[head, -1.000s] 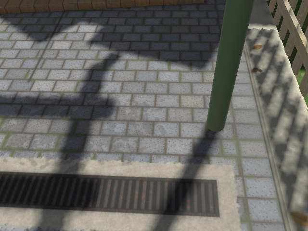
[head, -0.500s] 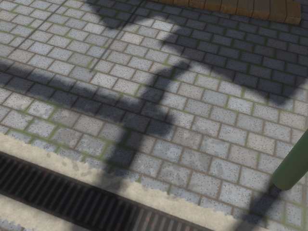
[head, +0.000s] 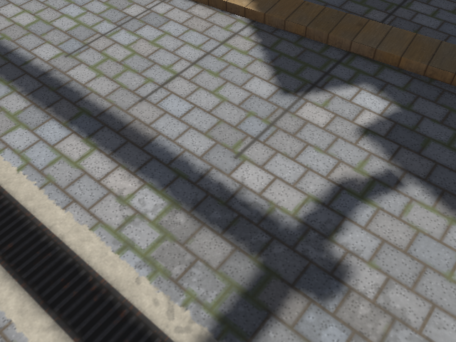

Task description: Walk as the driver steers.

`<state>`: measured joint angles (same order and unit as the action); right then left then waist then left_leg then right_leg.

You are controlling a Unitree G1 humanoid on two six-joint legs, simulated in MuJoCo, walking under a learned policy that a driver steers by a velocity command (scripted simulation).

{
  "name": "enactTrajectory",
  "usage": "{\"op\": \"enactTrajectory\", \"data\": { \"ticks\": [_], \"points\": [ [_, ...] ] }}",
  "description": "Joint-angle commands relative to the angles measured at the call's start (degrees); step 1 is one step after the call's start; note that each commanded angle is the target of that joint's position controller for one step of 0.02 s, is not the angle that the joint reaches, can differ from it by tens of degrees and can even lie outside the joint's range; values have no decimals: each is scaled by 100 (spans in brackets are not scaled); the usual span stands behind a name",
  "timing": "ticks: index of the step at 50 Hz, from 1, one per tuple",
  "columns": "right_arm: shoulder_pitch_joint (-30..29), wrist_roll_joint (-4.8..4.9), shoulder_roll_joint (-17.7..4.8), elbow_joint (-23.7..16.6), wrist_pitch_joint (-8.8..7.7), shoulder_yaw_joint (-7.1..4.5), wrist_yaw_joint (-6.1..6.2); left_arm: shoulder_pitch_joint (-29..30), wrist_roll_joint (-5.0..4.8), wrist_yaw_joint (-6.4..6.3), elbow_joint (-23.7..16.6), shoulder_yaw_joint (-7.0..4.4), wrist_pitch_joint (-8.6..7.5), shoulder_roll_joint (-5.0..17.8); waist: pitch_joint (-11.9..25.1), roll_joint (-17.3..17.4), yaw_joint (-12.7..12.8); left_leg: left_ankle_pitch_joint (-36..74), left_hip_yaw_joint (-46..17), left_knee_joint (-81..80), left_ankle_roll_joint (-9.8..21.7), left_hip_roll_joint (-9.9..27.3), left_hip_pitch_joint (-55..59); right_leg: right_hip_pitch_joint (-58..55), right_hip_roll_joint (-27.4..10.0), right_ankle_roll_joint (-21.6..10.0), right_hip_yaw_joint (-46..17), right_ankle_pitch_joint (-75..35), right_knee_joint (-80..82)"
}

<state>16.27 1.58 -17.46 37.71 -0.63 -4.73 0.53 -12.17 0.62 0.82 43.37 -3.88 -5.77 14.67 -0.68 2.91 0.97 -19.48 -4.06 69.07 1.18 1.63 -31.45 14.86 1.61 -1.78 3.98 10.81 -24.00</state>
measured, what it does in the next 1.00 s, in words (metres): walks ahead: left foot, then right foot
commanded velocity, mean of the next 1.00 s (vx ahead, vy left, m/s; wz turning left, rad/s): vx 0.50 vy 0.00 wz -0.12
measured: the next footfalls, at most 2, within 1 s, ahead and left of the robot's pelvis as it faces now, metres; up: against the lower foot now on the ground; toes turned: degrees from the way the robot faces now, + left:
left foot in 0.34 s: +0.32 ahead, +0.19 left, +0.00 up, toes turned +9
right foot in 0.86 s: +0.62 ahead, -0.06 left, +0.00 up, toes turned -11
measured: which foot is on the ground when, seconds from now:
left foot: up 0.00-0.32, down 0.34-0.88, up 0.90-1.00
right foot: down 0.00-0.34, up 0.36-0.84, down 0.86-1.00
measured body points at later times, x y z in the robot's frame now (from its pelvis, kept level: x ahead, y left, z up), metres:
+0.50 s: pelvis +0.26 +0.08 +0.00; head +0.29 +0.10 +0.45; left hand +0.31 +0.37 -0.13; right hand +0.42 -0.17 -0.09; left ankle +0.28 +0.18 -0.74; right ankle +0.22 -0.08 -0.65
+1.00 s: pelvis +0.54 +0.02 -0.01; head +0.58 +0.01 +0.44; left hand +0.72 +0.27 -0.11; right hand +0.60 -0.27 -0.12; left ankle +0.46 +0.20 -0.64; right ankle +0.58 -0.05 -0.74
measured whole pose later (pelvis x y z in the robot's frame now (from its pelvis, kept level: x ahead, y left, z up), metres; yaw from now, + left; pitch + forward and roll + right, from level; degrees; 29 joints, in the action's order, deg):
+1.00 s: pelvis +0.54 +0.02 -0.01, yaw -13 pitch +2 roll +0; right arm 11.9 0.7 -16.2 43.7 -6.4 -3.6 0.5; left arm -11.7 -1.0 2.3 41.9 -4.4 -2.7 16.7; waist -3.5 0.4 0.5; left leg -22.8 -1.8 70.6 -0.3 2.7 -22.8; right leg 22.1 5.3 -5.9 0.9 10.4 -31.0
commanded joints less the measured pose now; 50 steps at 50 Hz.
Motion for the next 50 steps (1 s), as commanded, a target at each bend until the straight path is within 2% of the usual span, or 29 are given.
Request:
{"op": "enactTrajectory", "data": {
  "ticks": [1, 4, 7, 10, 12, 14, 15, 16, 17, 18, 19, 20, 21, 22, 23, 25, 28, 33, 38, 41, 42, 43, 44, 45, 46, 47, 48, 49, 50],
  "points": [
    [-90, -14, -237, -498, -3, -83, -23, 63, -25, -10, -187, -162, -117, 698, -3, -801, -54, 379, -249, -247, -51, 472, -977, -658, -1668, -966, -1381, -617, 1432],
    [-390, -38, -213, -550, -12, -53, -55, -26, -18, -35, -36, -211, -99, 881, -9, -677, 8, 1061, -219, -931, -131, 522, -1202, -931, -1699, -961, -828, -1171, 1493],
    [-906, -53, -48, -617, -106, 35, -148, -205, -62, -31, 123, -196, -48, 960, -105, -606, 206, 1782, -8, -2055, -74, 415, -878, -979, -1519, -848, -302, -1393, 1502],
    [-1511, -36, 20, -785, -196, 104, -260, -509, -152, -43, 289, -225, 24, 1141, -302, -587, 397, 1866, 325, -2908, 6, 290, -622, -1173, -1597, -801, -97, -1347, 1480],
    [-1715, -23, -40, -892, -215, 100, -308, -679, -226, -34, 408, -250, 84, 1251, -392, -663, 394, 1507, 434, -3259, 120, 217, -549, -1498, -1773, -781, -121, -1602, 1375],
    [-1599, -69, -191, -915, -229, 38, -320, -711, -296, -41, 507, -264, 153, 1359, -279, -817, 179, 986, 624, -3583, 319, 13, -47, -1732, -1848, -716, -97, -2866, 916],
    [-1111, -108, -337, -794, -243, -52, -304, -667, -333, -50, 554, -252, 188, 1396, 27, -887, -178, 1020, 776, -3872, 450, -178, 765, -1694, -1746, -624, 7, -3819, 301],
    [-174, -125, -602, -489, -247, -205, -260, -681, -334, -61, 600, -188, 206, 1290, 561, -808, -666, 1395, 877, -4114, 612, -336, 2188, -1268, -1498, -474, 198, -4197, -746],
    [867, -187, -1055, -278, -220, -354, -158, -663, -191, -60, 476, -45, 172, 975, 1364, -328, -1092, 1731, -226, -3828, 934, 627, 4108, 103, -1211, -228, 243, -2547, -2474],
    [915, -238, -1590, -292, -233, -382, -103, -1229, -96, -2, 289, 185, 57, 243, 2124, 1145, -576, 1181, -3039, -4397, 1805, 2249, 5565, 2173, -169, 119, -116, 2095, -4506],
    [1032, -231, -1090, -318, -272, -279, -114, -858, -287, 16, 386, 24, -43, 886, 2398, 611, -942, 824, -3517, -4847, 1816, 2295, 5337, 2594, -244, 96, -1068, 2291, -5199],
    [732, -213, -842, -231, -308, -182, -123, -406, -418, 25, 186, -53, -58, 1067, 1449, 536, -847, 1158, -2449, -4904, 1543, 2065, 4699, 3028, -504, 65, -977, 1869, -5272],
    [374, -171, -619, -187, -336, -112, -136, -204, -346, 3, 157, -39, -43, 983, 977, 294, -636, 1468, -1721, -5026, 1337, 1774, 3947, 2915, -760, 70, -875, 1371, -4942],
    [41, -174, -415, -172, -363, -60, -157, -146, -246, -13, 177, -66, 7, 945, 640, 274, -435, 1646, -1223, -5230, 1208, 1550, 3308, 2703, -904, 104, -849, 1025, -4659],
    [-169, -202, -267, -168, -417, -23, -164, -329, -243, -13, 243, -87, 101, 889, 499, 363, -225, 1775, -854, -5475, 1127, 1406, 2838, 2333, -1016, 128, -917, 733, -4522],
    [-327, -222, -232, -62, -543, -46, -157, -533, -268, -27, 310, -57, 271, 614, 351, 261, -23, 1915, -436, -5877, 1148, 1393, 2379, 2064, -1016, 203, -920, 425, -4388],
    [-321, -280, -315, 138, -617, -95, -81, -226, -236, -54, 191, -64, 370, 509, -2, 79, 4, 2259, 216, -6125, 1076, 1350, 2289, 2469, -975, 297, -1068, -205, -3892],
    [-161, -239, -511, 364, -584, -149, 22, 568, -174, 104, -71, 8, 324, 346, -293, -16, -247, 2336, 1099, -6232, 837, 1213, 2524, 2443, -827, 218, -711, -1532, -2244],
    [222, -103, -728, 646, -413, -242, 59, 1289, -171, 272, -501, 49, 325, 346, -528, -61, -483, 2872, 1402, -5850, 723, 1520, 3501, 2718, -723, -77, -308, -982, -1447],
    [92, -42, -972, 651, -278, -301, 108, 954, -185, 318, -606, -74, 353, 580, -99, 223, -156, 5464, 1614, -4816, 530, 1525, 3812, 1867, -232, -405, 206, -84, -1382],
    [10, -24, -1041, 636, -223, -310, 124, 373, -207, 303, -501, -183, 367, 768, 235, 278, 186, 6184, 1695, -3981, 439, 1436, 3735, 1117, 29, -559, 350, 102, -1311],
    [-72, 4, -1009, 617, -203, -277, 137, -548, -215, 235, -278, -369, 378, 1089, 714, 154, 690, 5950, 1826, -2724, 239, 1192, 3204, -277, 277, -779, 318, -261, -895],
    [66, -154, -688, 501, -267, -156, 148, -1276, -209, 99, -138, -552, 440, 1661, 1203, -699, 861, 3458, 1820, -848, -58, 860, 1665, -1977, -593, -1141, -1168, -559, -777],
    [410, -227, -12, 192, -457, 57, 86, -889, -219, 97, -324, -571, 380, 2053, 1804, -1924, 167, -1301, 889, 1178, -418, -525, -693, -3532, -1928, -2355, -4725, 473, 208],
    [-145, -33, -514, 127, -692, -6, -20, -1045, -176, 139, -411, -426, 314, 1577, 2173, -1118, 615, -1238, -277, 1472, -250, -294, -1278, -3714, -2058, -2247, -5137, 845, 776],
    [-535, 130, -597, 1, -783, -17, -64, -916, -154, 132, -378, -351, 249, 1263, 1436, -890, 592, -826, -221, 1246, -103, -43, -1571, -3178, -1891, -1995, -4274, 621, 748],
    [-603, 35, -529, 21, -819, 5, -28, -559, -185, 136, -412, -293, 205, 1083, 834, -325, 294, -393, -182, 632, -47, 238, -1389, -2245, -1612, -1765, -3536, -2, 721],
    [-632, -135, -607, 74, -793, -47, 21, -217, -170, 114, -479, -231, 187, 859, 616, -302, 88, -159, -161, 102, -66, 420, -991, -1547, -1408, -1617, -3035, -587, 746],
    [-532, -186, -633, 100, -720, -80, 15, -33, -107, 83, -593, -184, 186, 766, 489, -377, -83, -2, -175, -104, -95, 500, -630, -1058, -1261, -1586, -2775, -983, 873]
  ]
}}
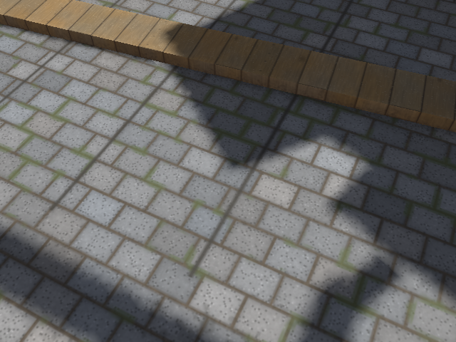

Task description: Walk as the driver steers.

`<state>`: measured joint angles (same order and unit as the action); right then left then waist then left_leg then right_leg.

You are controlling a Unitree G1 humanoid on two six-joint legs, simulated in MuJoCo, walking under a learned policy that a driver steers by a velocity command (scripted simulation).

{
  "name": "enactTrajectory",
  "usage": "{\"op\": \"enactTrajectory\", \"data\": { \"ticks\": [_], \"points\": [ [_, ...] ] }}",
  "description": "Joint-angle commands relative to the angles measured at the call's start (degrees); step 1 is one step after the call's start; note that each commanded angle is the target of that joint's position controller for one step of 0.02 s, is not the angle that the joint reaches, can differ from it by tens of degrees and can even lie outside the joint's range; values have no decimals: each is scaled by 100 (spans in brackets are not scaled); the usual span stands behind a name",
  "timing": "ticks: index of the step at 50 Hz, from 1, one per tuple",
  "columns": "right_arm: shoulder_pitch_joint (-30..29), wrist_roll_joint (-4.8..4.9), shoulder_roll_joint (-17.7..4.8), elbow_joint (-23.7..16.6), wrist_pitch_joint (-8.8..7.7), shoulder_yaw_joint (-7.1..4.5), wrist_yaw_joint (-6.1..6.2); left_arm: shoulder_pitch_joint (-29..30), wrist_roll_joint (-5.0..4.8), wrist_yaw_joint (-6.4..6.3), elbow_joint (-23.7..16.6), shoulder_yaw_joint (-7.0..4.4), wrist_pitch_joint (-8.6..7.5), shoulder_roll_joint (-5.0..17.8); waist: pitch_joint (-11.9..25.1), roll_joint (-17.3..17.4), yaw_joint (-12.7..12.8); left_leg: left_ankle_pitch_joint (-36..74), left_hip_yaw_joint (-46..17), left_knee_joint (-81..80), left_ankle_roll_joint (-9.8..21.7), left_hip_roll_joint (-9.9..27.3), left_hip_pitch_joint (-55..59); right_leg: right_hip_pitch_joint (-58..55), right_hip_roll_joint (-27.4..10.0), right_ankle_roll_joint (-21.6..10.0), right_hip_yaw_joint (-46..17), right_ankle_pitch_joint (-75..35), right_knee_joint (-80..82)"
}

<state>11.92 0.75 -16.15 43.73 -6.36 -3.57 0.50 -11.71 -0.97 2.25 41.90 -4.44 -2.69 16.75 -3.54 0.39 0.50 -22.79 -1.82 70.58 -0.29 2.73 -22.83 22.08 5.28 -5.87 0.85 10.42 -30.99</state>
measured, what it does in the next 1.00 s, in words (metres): walks ahead: left foot, then right foot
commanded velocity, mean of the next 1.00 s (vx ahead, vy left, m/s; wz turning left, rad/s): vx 0.50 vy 0.00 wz -0.17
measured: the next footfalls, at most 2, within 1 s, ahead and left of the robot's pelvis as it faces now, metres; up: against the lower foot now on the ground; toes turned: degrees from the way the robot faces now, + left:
left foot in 0.36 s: +0.39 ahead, +0.13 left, +0.00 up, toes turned -9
right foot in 0.88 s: +0.64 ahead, -0.16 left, +0.00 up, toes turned -11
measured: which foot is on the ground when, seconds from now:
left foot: up 0.00-0.34, down 0.36-0.88, up 0.90-1.00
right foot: down 0.00-0.38, up 0.40-0.86, down 0.88-1.00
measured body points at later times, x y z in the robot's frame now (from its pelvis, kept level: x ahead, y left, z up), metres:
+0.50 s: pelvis +0.29 +0.05 +0.01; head +0.32 +0.05 +0.46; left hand +0.42 +0.31 -0.11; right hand +0.39 -0.24 -0.09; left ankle +0.35 +0.14 -0.73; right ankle +0.18 -0.07 -0.64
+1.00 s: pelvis +0.55 -0.05 +0.01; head +0.58 -0.07 +0.45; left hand +0.76 +0.18 -0.08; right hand +0.56 -0.33 -0.13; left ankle +0.46 +0.11 -0.64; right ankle +0.60 -0.15 -0.73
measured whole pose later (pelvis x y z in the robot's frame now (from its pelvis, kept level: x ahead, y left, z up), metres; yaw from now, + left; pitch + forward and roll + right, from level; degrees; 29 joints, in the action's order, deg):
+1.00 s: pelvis +0.55 -0.05 +0.01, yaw -8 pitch +2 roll +0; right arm 18.8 1.6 -17.4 49.1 -3.9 -2.6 -0.4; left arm -9.2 0.3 1.3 39.4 -2.6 -4.7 14.5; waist -1.1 1.9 -1.4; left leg -22.4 -2.8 66.2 1.3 1.4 -22.2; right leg 20.8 0.9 -2.7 3.8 9.9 -28.5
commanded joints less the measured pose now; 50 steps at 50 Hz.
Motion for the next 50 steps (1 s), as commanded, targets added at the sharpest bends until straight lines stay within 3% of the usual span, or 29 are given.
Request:
{"op": "enactTrajectory", "data": {
  "ticks": [1, 5, 8, 12, 15, 17, 18, 19, 20, 21, 22, 23, 24, 25, 27, 32, 35, 39, 41, 42, 43, 44, 45, 46, 47, 48, 49, 50],
  "points": [
    [-32, -129, -736, -515, -77, -203, 15, -37, 67, -81, -491, -138, -128, 592, 741, -179, -118, 412, -373, -488, -14, 392, -1322, -1514, -1577, -1200, -2376, -1202, 1672],
    [-497, -183, -428, -672, 68, -92, 24, -282, 8, -229, -430, -211, -131, 861, 477, -193, -48, 1287, -133, -1823, -331, 250, -1278, -861, -1269, -1076, -1709, -1757, 1795],
    [-1022, -144, -253, -718, 34, 7, -60, -476, -13, -281, -342, -180, -88, 788, 440, -453, 230, 2609, -10, -3210, -353, 35, -830, -718, -978, -741, -1267, -1301, 1721],
    [-1535, -47, -391, -850, -51, -3, -184, -922, -23, -261, -132, -159, -72, 782, 308, -541, 502, 2887, -51, -3937, -193, -73, -769, -1232, -1304, -672, -1621, -775, 1496],
    [-1467, -48, -563, -892, -115, -67, -235, -994, 3, -276, -61, -178, -29, 831, 256, -666, 397, 2200, -40, -4219, 76, -121, -769, -1838, -1605, -571, -1976, -1131, 1119],
    [-724, -74, -730, -700, -152, -174, -210, -825, 8, -281, -95, -162, 5, 785, 546, -727, -42, 2031, 184, -4529, 348, -306, 204, -1916, -1394, -389, -1835, -2425, 399],
    [65, -147, -953, -558, -175, -261, -182, -743, 43, -273, -175, -83, 0, 601, 1214, -559, -418, 2257, -194, -4320, 659, 123, 1494, -1508, -1091, -205, -1561, -2545, -693],
    [901, -230, -1425, -448, -168, -379, -161, -1256, 57, -281, -275, 32, -54, 272, 2159, 496, -476, 1950, -2014, -4268, 1410, 1300, 3647, 172, -380, 190, -1024, -976, -2674],
    [1300, -92, -1296, -192, -97, -379, -222, -1556, -38, -278, -240, 88, -113, 220, 2461, 1800, -478, 573, -4058, -5117, 1963, 1998, 4398, 1590, 61, 430, -905, 2158, -4028],
    [1066, 34, -881, -236, -66, -246, -222, -1100, -104, -260, -283, -15, -148, 716, 1647, 1044, -596, -450, -3877, -5346, 1726, 1873, 3904, 2244, -289, 404, -1157, 2017, -4493],
    [722, -10, -702, -304, -7, -180, -191, -535, -102, -244, -417, -20, -163, 763, 1035, 577, -577, -361, -3076, -5421, 1498, 1645, 3187, 2347, -562, 386, -925, 1538, -4477],
    [438, -76, -606, -315, 28, -126, -188, -221, -15, -233, -509, -7, -182, 685, 562, 280, -430, 198, -2516, -5594, 1415, 1394, 2433, 2259, -780, 387, -737, 1156, -4102],
    [265, -119, -483, -327, 21, -74, -187, -165, 59, -230, -520, -34, -178, 639, 415, 292, -280, 729, -2156, -5724, 1355, 1204, 1990, 2021, -972, 402, -715, 875, -3715],
    [194, -147, -452, -320, 14, -51, -188, -279, 53, -216, -498, -27, -160, 544, 393, 425, -155, 1124, -1902, -5841, 1328, 1062, 1701, 1741, -1059, 432, -670, 734, -3510],
    [222, -89, -496, -244, -15, -57, -184, -413, 45, -211, -457, 11, -116, 361, 441, 524, -57, 1737, -1482, -6007, 1393, 954, 1481, 1563, -1122, 515, -533, 637, -3116],
    [456, -15, -813, -24, 43, -132, -104, 407, 81, -195, -661, 126, -149, 129, 302, 339, -265, 2570, -642, -6216, 1298, 771, 1442, 1529, -1130, 681, -308, -719, -1376],
    [778, 36, -896, 150, 96, -136, -95, 943, 33, -130, -775, 150, -194, 100, 206, 333, -491, 2532, -411, -6148, 1188, 731, 1548, 1233, -956, 680, -168, -1361, -528],
    [1069, 67, -966, 356, 210, -151, -82, 1405, -13, -18, -981, 124, -245, 194, 57, 390, -566, 2661, -559, -5855, 1100, 1051, 2180, 1291, -840, 489, -173, -1059, -6],
    [1028, 69, -1059, 405, 274, -183, -50, 1246, 0, 17, -976, 79, -270, 313, 148, 460, -387, 3255, -574, -5524, 992, 1150, 2442, 961, -744, 323, -113, -665, 190],
    [912, 79, -1112, 398, 301, -194, -34, 856, 25, 8, -879, 15, -279, 424, 369, 482, -118, 4101, -440, -5070, 900, 1056, 2435, 344, -595, 205, 33, -620, 362],
    [879, 68, -1028, 388, 319, -157, -22, 84, 57, -33, -642, -111, -272, 654, 869, 388, 255, 4725, -207, -4180, 761, 793, 2198, -804, -495, 32, 131, -734, 441],
    [849, -40, -754, 251, 299, -35, -18, -954, 132, -100, -463, -233, -263, 1034, 1692, -25, 673, 3636, -35, -2604, 548, 495, 1091, -2596, -1366, -333, -770, -1028, 174],
    [1562, -53, -105, 159, 186, 175, -52, -1318, 155, -110, -378, -330, -223, 1496, 2458, -1520, 429, 49, 172, -467, 148, -472, -1243, -4586, -2790, -1205, -3317, -42, 564],
    [1316, 59, -581, 265, 99, 67, -81, -1444, 101, -121, -375, -205, -197, 961, 2532, -1261, 669, -994, -590, 302, 171, -389, -1910, -4495, -2876, -1192, -4068, 710, 1088],
    [790, 188, -900, 85, 62, -40, -100, -1105, 94, -143, -371, -121, -201, 767, 1625, -912, 650, -583, -589, 465, 210, -132, -2260, -3783, -2697, -940, -3211, 645, 1226],
    [461, 170, -850, 5, 65, -32, -89, -740, 114, -151, -386, -72, -207, 645, 1157, -565, 476, -91, -429, 241, 204, 133, -2118, -2994, -2464, -790, -2512, 253, 1373],
    [312, 87, -788, -18, 101, -51, -77, -443, 140, -128, -364, -28, -232, 485, 769, -429, 302, 229, -399, -71, 173, 282, -1942, -2323, -2250, -711, -2037, -98, 1604],
    [452, 73, -730, 23, 181, -80, -69, -250, 170, -119, -352, 4, -288, 363, 653, -582, 89, 474, -456, -263, 151, 426, -1594, -1885, -2103, -634, -1650, -343, 1807]
  ]
}}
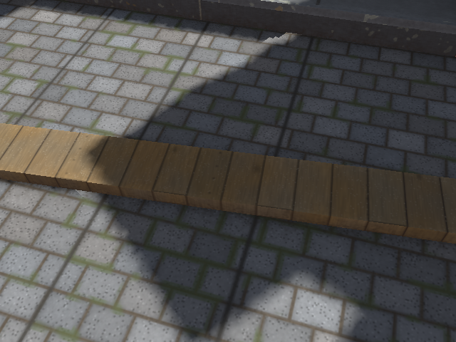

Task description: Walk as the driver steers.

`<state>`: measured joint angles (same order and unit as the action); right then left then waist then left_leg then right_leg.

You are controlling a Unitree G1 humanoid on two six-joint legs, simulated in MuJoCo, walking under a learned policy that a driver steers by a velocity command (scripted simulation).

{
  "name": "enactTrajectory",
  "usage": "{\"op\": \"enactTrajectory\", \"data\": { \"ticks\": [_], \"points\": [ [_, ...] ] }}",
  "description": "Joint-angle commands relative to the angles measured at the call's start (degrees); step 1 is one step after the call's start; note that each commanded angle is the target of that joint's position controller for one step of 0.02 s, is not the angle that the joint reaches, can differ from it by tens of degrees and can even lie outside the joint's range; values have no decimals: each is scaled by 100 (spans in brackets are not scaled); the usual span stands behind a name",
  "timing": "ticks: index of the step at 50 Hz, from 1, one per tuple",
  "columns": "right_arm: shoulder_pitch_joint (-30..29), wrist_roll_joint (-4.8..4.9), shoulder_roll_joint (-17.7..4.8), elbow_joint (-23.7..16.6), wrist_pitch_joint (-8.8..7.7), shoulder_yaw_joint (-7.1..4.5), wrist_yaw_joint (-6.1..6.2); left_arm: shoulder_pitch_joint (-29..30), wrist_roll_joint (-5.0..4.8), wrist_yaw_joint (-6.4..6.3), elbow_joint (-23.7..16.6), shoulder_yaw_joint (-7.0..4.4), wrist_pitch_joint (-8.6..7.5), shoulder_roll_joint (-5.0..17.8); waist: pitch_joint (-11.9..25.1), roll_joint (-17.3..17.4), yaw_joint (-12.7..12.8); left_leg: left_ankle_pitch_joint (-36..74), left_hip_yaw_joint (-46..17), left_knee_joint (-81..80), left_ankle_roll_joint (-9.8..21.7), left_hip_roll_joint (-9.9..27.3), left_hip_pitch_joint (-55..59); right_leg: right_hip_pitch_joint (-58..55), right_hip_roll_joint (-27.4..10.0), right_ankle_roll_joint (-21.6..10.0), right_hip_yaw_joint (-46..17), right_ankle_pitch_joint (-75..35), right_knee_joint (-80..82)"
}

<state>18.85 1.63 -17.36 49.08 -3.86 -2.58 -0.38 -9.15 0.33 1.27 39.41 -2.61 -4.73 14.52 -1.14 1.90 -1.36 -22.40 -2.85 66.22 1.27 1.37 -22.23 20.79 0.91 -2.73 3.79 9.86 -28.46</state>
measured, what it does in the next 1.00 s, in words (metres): walks ahead, turning left: left foot, then right foot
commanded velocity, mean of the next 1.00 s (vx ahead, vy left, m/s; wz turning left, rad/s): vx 0.25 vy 0.00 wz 0.37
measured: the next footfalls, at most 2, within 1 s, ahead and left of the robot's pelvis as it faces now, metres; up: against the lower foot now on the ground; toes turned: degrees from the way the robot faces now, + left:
left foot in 0.38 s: +0.34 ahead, +0.16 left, +0.00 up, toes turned +13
right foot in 0.84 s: +0.38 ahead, -0.07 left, +0.00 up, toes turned +24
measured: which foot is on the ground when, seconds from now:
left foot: up 0.00-0.36, down 0.38-0.84, up 0.86-1.00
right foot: down 0.00-0.38, up 0.40-0.82, down 0.84-1.00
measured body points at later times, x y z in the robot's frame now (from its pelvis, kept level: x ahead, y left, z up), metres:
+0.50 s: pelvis +0.21 +0.05 -0.01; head +0.27 +0.08 +0.44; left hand +0.27 +0.36 -0.13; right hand +0.45 -0.17 -0.10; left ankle +0.30 +0.15 -0.73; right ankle +0.14 -0.11 -0.64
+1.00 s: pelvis +0.32 +0.04 +0.01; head +0.34 +0.02 +0.46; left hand +0.25 +0.31 -0.10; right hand +0.58 -0.13 -0.09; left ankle +0.30 +0.18 -0.67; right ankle +0.34 -0.08 -0.73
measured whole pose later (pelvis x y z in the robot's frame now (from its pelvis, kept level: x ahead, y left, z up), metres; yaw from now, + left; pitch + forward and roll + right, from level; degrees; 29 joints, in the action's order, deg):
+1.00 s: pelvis +0.32 +0.04 +0.01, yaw +23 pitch +2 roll +1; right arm 11.1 0.4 -16.3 39.8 -1.6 -3.5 -0.3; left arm -21.6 0.2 -1.1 46.5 -2.8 -3.1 14.2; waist 2.7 1.9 3.0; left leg -16.6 -2.0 54.0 0.6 -1.9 -31.4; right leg 11.1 -1.5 -0.4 -1.4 16.0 -24.8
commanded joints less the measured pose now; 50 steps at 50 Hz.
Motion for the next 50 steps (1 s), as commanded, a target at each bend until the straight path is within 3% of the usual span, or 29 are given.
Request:
{"op": "enactTrajectory", "data": {
  "ticks": [1, 3, 6, 10, 12, 14, 16, 18, 19, 20, 21, 22, 23, 24, 26, 28, 30, 32, 35, 38, 40, 41, 42, 43, 44, 45, 46, 48, 50],
  "points": [
    [-94, 1, -488, -456, 16, -166, 25, -398, 37, -11, -66, -187, -131, 545, 344, -777, 163, 570, -354, 75, -43, 593, -1415, -1468, -1596, -933, -1689, -388, 1751],
    [-87, 3, -303, -454, 140, -150, 40, -339, 28, -20, 54, -223, -213, 606, 164, -666, 53, 794, -375, -102, -124, 614, -1418, -1167, -1604, -956, -1224, -803, 2007],
    [-441, -37, -242, -586, 184, -156, 41, -442, 69, -85, 240, -283, -231, 743, -3, -510, 93, 1563, -476, -718, -207, 602, -1821, -1286, -1567, -909, -612, -1297, 2130],
    [-1140, -122, -73, -830, 115, -92, -98, -353, 50, -201, 327, -301, -139, 886, -230, -469, 260, 2708, 97, -2283, -186, 417, -1329, -1165, -1254, -628, 407, -2500, 1958],
    [-1480, -144, -13, -1030, 106, -73, -187, -572, 4, -267, 428, -330, -48, 995, -173, -474, 408, 2842, 337, -2723, -151, 309, -1171, -1440, -1348, -578, 558, -2972, 1716],
    [-1533, -125, -111, -1171, 133, -117, -272, -621, -78, -305, 479, -369, 65, 1104, -73, -581, 386, 2519, 404, -2987, -43, 231, -1163, -1900, -1496, -504, 591, -3269, 1363],
    [-1303, -156, -317, -1234, 156, -213, -335, -485, -167, -365, 445, -421, 178, 1230, 126, -720, 190, 1880, 572, -3114, 143, 15, -871, -2206, -1592, -382, 602, -4094, 731],
    [-297, -160, -682, -1023, 140, -419, -322, -292, -220, -420, 367, -427, 284, 1215, 630, -586, -347, 2001, 734, -3696, 426, -379, 341, -2078, -1345, -114, 739, -4346, -802],
    [173, -175, -1097, -948, 142, -569, -197, -525, -124, -405, 339, -370, 261, 1082, 986, 7, -536, 3813, 114, -3998, 680, -92, 1566, -1230, -948, 246, 805, -2912, -2224],
    [35, -203, -1639, -1041, 192, -624, -60, -1156, 269, -316, 176, -149, 206, 333, 1520, 1511, 140, 6902, -1819, -3234, 1541, 1332, 3375, 861, -73, 648, 626, 2692, -4250],
    [29, -262, -1539, -1330, 162, -563, -106, -1312, 115, -212, 155, -104, 116, 613, 2840, 1101, -76, 5856, -3657, -3825, 2534, 2111, 4040, 1555, 343, 723, -712, 3332, -5465],
    [-209, -235, -1207, -1447, 171, -506, -129, -692, -108, -173, 90, -204, 102, 987, 2479, 334, -312, 4866, -3058, -4148, 2258, 1772, 3620, 1827, 38, 596, -1042, 2725, -5454],
    [-558, -121, -959, -1452, 184, -443, -105, -326, -121, -216, -28, -194, 132, 953, 1762, 42, -186, 4011, -2528, -4295, 1923, 1476, 2900, 2012, -151, 546, -956, 2183, -5040],
    [-814, -54, -766, -1480, 225, -381, -64, -207, -31, -295, 27, -203, 201, 929, 1237, -223, -35, 3502, -2199, -4472, 1682, 1246, 2099, 1902, -336, 573, -937, 1868, -4624],
    [-1066, -163, -719, -1567, 298, -360, -4, -268, 27, -349, -23, -250, 354, 986, 889, 96, 254, 3075, -1942, -4748, 1504, 961, 942, 1221, -374, 573, -927, 1568, -4003],
    [-1104, -226, -815, -1599, 317, -402, 42, -386, 52, -372, 13, -207, 398, 795, 895, 243, 331, 3391, -1709, -4760, 1457, 786, 558, 929, -252, 636, -812, 1459, -3390],
    [-1056, -207, -871, -1587, 343, -418, 115, -400, 54, -396, 67, -171, 425, 707, 1081, 248, 294, 3428, -1585, -4680, 1425, 784, 577, 842, -240, 725, -790, 1231, -2959],
    [-1092, -182, -830, -1588, 403, -397, 172, -305, 31, -394, 75, -153, 473, 676, 1160, 321, 227, 2680, -1527, -4692, 1300, 698, 471, 670, -275, 765, -796, 877, -2618],
    [-1138, -219, -739, -1570, 476, -344, 181, -70, -1, -375, 0, -145, 505, 665, 943, 536, 107, 1344, -1615, -4803, 1176, 605, 232, 435, -292, 748, -760, 707, -2096],
    [-1014, -234, -632, -1491, 507, -272, 146, -49, -8, -302, -42, -134, 417, 657, 892, 697, 23, 32, -1846, -4801, 1112, 631, 273, 84, -253, 637, -600, 853, -1403],
    [-929, -201, -537, -1395, 524, -197, 126, -307, -2, -211, 57, -110, 316, 519, 776, 686, 177, -1064, -1867, -4711, 920, 512, 0, -623, -70, 452, -260, 677, -471],
    [-798, -194, -468, -1333, 511, -166, 124, -410, 15, -187, 111, -116, 273, 522, 610, 578, 216, -1412, -1804, -4575, 741, 329, -218, -929, -73, 300, -231, 778, -60],
    [-848, -192, -310, -1358, 473, -115, 129, -659, 66, -204, 132, -161, 228, 760, 439, 129, 289, -1466, -1529, -3866, 486, 39, -648, -1210, -716, 5, -987, 1332, 432],
    [-932, -156, -91, -1483, 384, -77, 121, -1049, 138, -215, 253, -274, 205, 1244, 296, -1024, 266, -1077, -296, -2457, 130, -715, -1548, -1521, -1582, -595, -2482, 2592, 1167],
    [-1345, -86, -446, -1703, 238, -167, 106, -1219, 186, -170, 333, -395, 170, 1538, -212, -1686, 498, -936, -156, -1560, 39, -625, -2339, -1295, -2358, -1226, -4124, 3389, 1971],
    [-1421, -25, -699, -1679, 150, -272, 88, -1003, 135, -214, 262, -346, 109, 1318, -449, -1326, 401, -468, -432, -1069, 45, -321, -2550, -1278, -2323, -1228, -4045, 3287, 1957],
    [-1275, -55, -674, -1542, 126, -288, 54, -862, 52, -253, 254, -298, 74, 1115, -397, -1146, 295, -69, -365, -902, 0, -213, -2599, -1440, -2062, -1031, -3530, 2853, 1865],
    [-1294, -123, -451, -1451, 92, -261, 11, -941, -57, -274, 313, -256, 52, 964, -290, -1047, 358, 560, -190, -952, -78, -32, -2617, -1724, -1718, -780, -2762, 2042, 1890],
    [-1492, -120, -178, -1448, 46, -196, -25, -1129, -69, -266, 405, -227, 41, 840, -196, -1007, 457, 1081, 124, -1372, -143, -19, -2183, -1648, -1417, -670, -2046, 1129, 1953]
  ]
}}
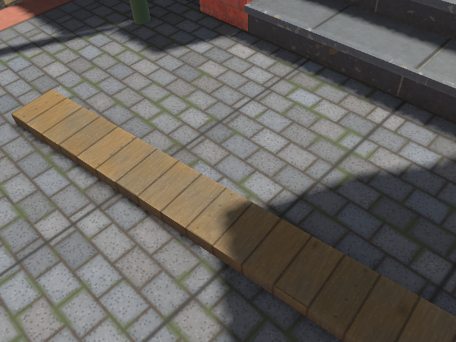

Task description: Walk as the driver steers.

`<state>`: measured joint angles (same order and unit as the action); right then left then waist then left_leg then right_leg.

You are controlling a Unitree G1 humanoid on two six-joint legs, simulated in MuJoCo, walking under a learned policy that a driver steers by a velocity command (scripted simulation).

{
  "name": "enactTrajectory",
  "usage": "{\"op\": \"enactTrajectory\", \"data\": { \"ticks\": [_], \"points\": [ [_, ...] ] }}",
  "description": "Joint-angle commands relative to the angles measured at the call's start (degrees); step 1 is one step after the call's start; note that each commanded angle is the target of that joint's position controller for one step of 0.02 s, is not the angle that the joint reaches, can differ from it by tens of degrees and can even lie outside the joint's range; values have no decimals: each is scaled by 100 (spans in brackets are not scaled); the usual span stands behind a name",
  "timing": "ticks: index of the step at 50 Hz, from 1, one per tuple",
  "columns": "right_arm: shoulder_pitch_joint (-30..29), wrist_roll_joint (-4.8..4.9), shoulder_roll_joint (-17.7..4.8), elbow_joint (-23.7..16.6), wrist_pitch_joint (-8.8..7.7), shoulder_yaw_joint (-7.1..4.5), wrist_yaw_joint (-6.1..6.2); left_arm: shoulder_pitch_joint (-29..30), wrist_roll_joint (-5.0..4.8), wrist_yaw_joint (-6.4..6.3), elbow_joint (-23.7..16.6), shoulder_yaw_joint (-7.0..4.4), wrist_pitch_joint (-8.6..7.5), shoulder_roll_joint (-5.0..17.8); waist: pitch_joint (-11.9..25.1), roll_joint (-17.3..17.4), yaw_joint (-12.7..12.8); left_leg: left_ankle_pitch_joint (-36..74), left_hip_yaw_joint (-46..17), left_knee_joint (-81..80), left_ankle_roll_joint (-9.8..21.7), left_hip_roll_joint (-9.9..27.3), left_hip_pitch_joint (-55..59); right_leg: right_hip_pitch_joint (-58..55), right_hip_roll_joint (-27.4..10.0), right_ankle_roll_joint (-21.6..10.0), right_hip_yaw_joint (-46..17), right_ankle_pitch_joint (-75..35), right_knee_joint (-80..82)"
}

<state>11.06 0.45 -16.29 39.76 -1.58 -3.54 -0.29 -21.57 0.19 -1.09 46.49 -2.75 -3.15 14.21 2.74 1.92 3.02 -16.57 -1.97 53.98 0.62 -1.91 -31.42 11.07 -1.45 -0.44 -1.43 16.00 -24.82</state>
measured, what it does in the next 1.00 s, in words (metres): walks ahead, turning right: left foot, then right foot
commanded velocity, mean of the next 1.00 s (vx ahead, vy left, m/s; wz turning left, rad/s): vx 0.47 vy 0.00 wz -0.35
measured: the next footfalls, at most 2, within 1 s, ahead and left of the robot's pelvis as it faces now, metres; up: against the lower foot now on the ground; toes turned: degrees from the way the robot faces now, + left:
left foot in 0.24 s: +0.20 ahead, +0.16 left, +0.00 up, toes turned -2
right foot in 0.72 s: +0.46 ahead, -0.14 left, +0.00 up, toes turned -20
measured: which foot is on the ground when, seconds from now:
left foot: up 0.00-0.22, down 0.24-0.72, up 0.74-1.00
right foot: down 0.00-0.24, up 0.26-0.70, down 0.72-1.00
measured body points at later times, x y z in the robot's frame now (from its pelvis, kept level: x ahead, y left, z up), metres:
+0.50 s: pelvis +0.20 +0.04 +0.00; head +0.22 +0.05 +0.45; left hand +0.39 +0.29 -0.11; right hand +0.21 -0.24 -0.12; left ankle +0.16 +0.16 -0.74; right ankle +0.27 -0.13 -0.67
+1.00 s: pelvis +0.46 -0.08 +0.00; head +0.48 -0.11 +0.45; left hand +0.63 +0.15 -0.11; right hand +0.52 -0.39 -0.10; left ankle +0.63 +0.04 -0.62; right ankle +0.42 -0.13 -0.74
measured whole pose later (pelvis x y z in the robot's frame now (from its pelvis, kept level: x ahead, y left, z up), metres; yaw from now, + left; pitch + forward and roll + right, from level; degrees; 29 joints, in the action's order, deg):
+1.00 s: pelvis +0.46 -0.08 +0.00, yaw -25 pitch +1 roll +1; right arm 7.2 -0.1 -16.3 41.4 -4.3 -2.7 -0.1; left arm -20.6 0.7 0.0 41.7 -2.7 -2.0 14.4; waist -1.9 2.0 2.4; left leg -10.9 -2.0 69.2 -4.1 7.0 -45.9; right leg 8.8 6.1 -6.1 -3.5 11.1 -19.2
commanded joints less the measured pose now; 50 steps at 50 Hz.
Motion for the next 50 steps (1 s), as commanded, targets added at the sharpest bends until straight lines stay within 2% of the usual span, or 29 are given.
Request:
{"op": "enactTrajectory", "data": {
  "ticks": [1, 3, 7, 9, 11, 12, 13, 14, 15, 17, 19, 22, 25, 29, 31, 33, 34, 35, 36, 37, 38, 39, 40, 41, 43, 44, 46, 47, 50],
  "points": [
    [-824, 7, -176, -540, -200, -67, -51, 54, -70, -23, -272, -210, -116, 840, -532, -1023, 69, 675, 137, -508, -109, 304, -1005, -638, -1069, -870, -1237, 162, 1573],
    [-1064, 37, -29, -600, -227, -12, -86, -50, -89, -8, -224, -237, -104, 926, -505, -1104, 180, 838, 286, -1264, -149, 256, -450, -491, -964, -855, -872, -237, 1558],
    [-1306, 104, -170, -689, -311, -33, -170, -313, -160, 42, -103, -310, -45, 1192, -625, -1123, 258, 653, 346, -2211, -143, 152, 348, -274, -1129, -986, -1033, -330, 1380],
    [-967, 134, -339, -603, -368, -100, -179, -196, -203, 45, -99, -330, -1, 1272, -560, -1103, -33, 822, 300, -2689, -25, 129, 1071, -109, -1219, -914, -1230, -326, 1154],
    [46, 104, -666, -300, -378, -268, -76, -54, -169, 52, -121, -251, -10, 1045, -89, -906, -576, 871, 185, -2951, 187, 216, 2757, 443, -878, -632, -971, -1011, 215],
    [1059, -12, -1051, -161, -374, -381, 9, 128, -62, 76, -274, -102, -55, 612, 692, -168, -1066, 629, -919, -2969, 522, 1289, 4234, 1330, -423, -336, -537, -407, -1575],
    [1521, -77, -1620, -29, -293, -509, 8, -269, -147, 35, -516, 17, -177, 192, 1331, 1631, -941, -536, -3087, -3548, 1312, 2595, 5350, 3035, 198, -47, -7, 1456, -3404],
    [1446, -85, -1106, 10, -318, -383, -12, -74, -267, 9, -426, -146, -223, 818, 957, 1082, -1043, -1383, -3463, -3872, 1403, 2518, 4835, 3494, -34, -38, -552, 1544, -4360],
    [1088, -50, -806, -4, -345, -272, -13, 204, -311, 31, -481, -232, -225, 1032, 331, 878, -908, -1250, -2737, -3962, 1210, 2332, 4302, 3705, -230, -121, -599, 1044, -4579],
    [453, -61, -408, -7, -375, -149, -35, 407, -210, 36, -442, -229, -150, 833, -241, 573, -618, -155, -1630, -4251, 1014, 1877, 3387, 3481, -487, -88, -521, 272, -4345],
    [219, -101, -299, 63, -430, -139, -30, 391, -205, 75, -436, -207, -44, 592, -431, 573, -400, 763, -852, -4487, 899, 1656, 2849, 3122, -603, -54, -494, -139, -4168],
    [236, -102, -434, 204, -490, -200, 5, 604, -167, 114, -583, -163, 41, 417, -526, 264, -312, 1824, -198, -4614, 997, 1693, 2697, 3260, -591, 72, -468, -547, -3775],
    [216, -85, -604, 302, -476, -242, 58, 1085, -145, 208, -804, -101, 28, 346, -632, 174, -390, 2082, 415, -4690, 930, 1595, 2616, 3094, -560, 99, -281, -1379, -2688],
    [512, -1, -807, 475, -387, -287, 115, 1780, -130, 358, -1111, -29, 63, 296, -802, 76, -608, 2228, 900, -4626, 806, 1709, 2891, 2806, -462, -88, 119, -1720, -1783],
    [569, 49, -904, 528, -292, -304, 124, 1994, -119, 421, -1275, -46, 95, 380, -833, 58, -593, 3021, 1048, -4328, 700, 1832, 3334, 2809, -338, -274, 303, -1333, -1550],
    [578, 87, -1105, 523, -200, -342, 158, 1840, -104, 454, -1362, -155, 129, 588, -486, 258, -392, 5001, 1279, -3558, 565, 1812, 3594, 2132, 48, -493, 665, -791, -1445],
    [563, 100, -1190, 510, -145, -354, 172, 1364, -107, 452, -1277, -257, 153, 756, -164, 358, -113, 5862, 1363, -2782, 510, 1753, 3590, 1458, 303, -625, 825, -558, -1430],
    [442, 138, -1235, 481, -116, -350, 177, 484, -113, 416, -1062, -409, 180, 991, 262, 305, 399, 5954, 1464, -1656, 362, 1599, 3171, 204, 531, -824, 884, -842, -1046],
    [471, 79, -1060, 422, -173, -272, 177, -399, -139, 289, -826, -604, 244, 1373, 642, -43, 816, 4468, 1452, -81, 85, 1326, 1905, -1468, 358, -1048, 274, -1100, -767],
    [1015, -229, -77, 164, -298, 15, 83, -282, -159, 194, -837, -653, 238, 2054, 918, -1844, 22, -1465, 1121, 2195, -262, 259, -502, -3115, -1173, -1854, -2663, -1234, -511],
    [792, -13, -445, 67, -528, 23, 5, -423, -99, 246, -1087, -566, 144, 1809, 2102, -1234, 351, -1854, -340, 3050, -262, -2, -1194, -3580, -1942, -2540, -4821, 82, 591],
    [150, 223, -773, -56, -625, -79, -24, -282, -65, 279, -994, -493, 67, 1459, 1244, -677, 465, -1224, -414, 3026, -164, 272, -1719, -3058, -1722, -2195, -4227, 462, 876],
    [-17, 190, -695, -123, -678, -40, 5, 14, -93, 274, -983, -423, 38, 1237, 530, -355, 225, -721, -305, 2574, -78, 524, -1756, -2184, -1475, -1949, -3489, 352, 884],
    [-43, 61, -643, -58, -674, -32, 53, 410, -69, 267, -1062, -349, 31, 1038, 191, -104, -24, -390, -287, 2200, -96, 713, -1403, -1355, -1248, -1776, -2983, -110, 909],
    [253, -22, -704, 9, -523, -96, 38, 834, 72, 232, -1237, -259, 27, 830, -38, -366, -408, -10, -275, 1932, -188, 872, -740, -334, -953, -1703, -2343, -987, 1139],
    [384, -52, -632, 49, -454, -90, 21, 855, 60, 207, -1223, -250, 11, 817, -37, -413, -479, 106, -181, 1837, -263, 891, -667, -120, -893, -1719, -2099, -1380, 1188],
    [255, -114, -447, 32, -347, -38, 16, 650, 28, 136, -1084, -236, -9, 853, -179, -412, -459, 467, 1, 1567, -424, 884, -768, 193, -768, -1676, -1574, -2069, 1249],
    [202, -104, -314, 55, -303, 3, 21, 466, 48, 98, -970, -226, -4, 864, -212, -541, -409, 617, 120, 1676, -498, 855, -954, 131, -756, -1669, -1405, -2244, 1285],
    [-216, -17, -216, -48, -223, 55, 34, -10, 46, 36, -714, -158, 67, 764, -414, -599, -181, 839, 184, 1869, -545, 966, -2080, -452, -798, -1513, -1222, -1997, 1292]
  ]
}}
Velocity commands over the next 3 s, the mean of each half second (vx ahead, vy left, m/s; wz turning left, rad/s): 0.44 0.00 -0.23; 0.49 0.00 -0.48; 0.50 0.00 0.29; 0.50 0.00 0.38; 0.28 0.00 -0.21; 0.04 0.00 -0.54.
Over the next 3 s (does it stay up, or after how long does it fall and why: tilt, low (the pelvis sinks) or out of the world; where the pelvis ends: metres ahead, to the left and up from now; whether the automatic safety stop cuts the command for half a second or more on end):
stays up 1.22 -0.30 0.00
